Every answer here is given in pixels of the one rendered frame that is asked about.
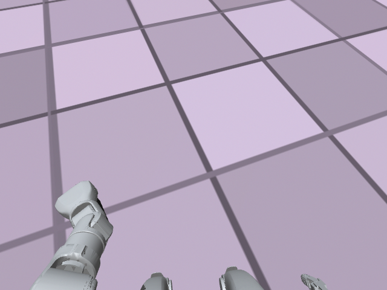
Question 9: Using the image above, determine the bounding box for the small box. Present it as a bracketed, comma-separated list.
[97, 198, 108, 220]

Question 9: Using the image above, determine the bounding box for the right robot hand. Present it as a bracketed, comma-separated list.
[301, 274, 328, 290]

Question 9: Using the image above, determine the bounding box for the left robot arm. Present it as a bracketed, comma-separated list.
[29, 200, 113, 290]

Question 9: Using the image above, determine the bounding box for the left robot hand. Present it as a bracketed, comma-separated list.
[55, 181, 98, 219]

